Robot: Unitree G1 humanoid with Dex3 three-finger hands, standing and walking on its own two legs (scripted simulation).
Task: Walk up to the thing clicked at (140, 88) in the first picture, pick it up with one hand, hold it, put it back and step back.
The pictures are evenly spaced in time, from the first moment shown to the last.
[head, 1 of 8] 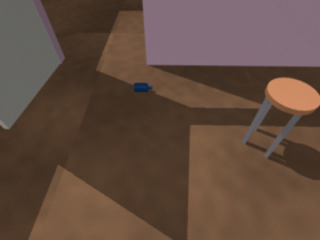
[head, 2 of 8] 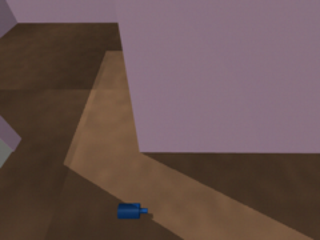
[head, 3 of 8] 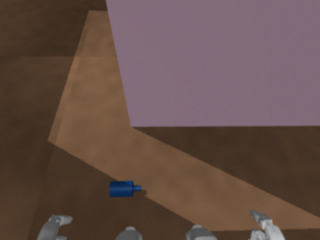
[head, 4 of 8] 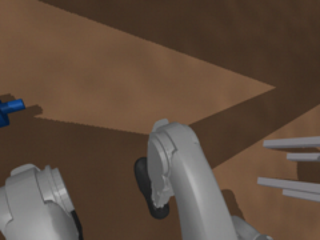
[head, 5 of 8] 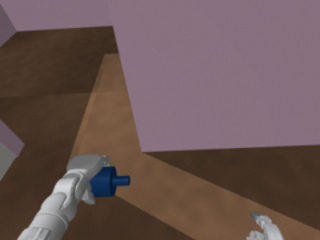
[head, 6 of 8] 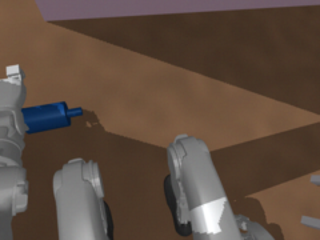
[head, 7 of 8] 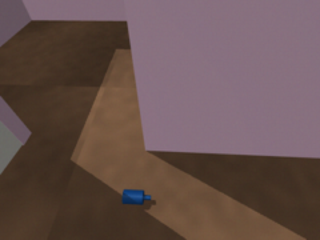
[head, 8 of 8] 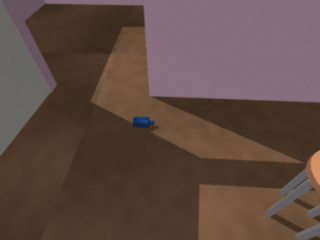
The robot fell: no
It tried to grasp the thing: yes
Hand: left
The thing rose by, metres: 0.67
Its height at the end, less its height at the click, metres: +0.00
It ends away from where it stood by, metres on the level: 0.07
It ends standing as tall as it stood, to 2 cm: yes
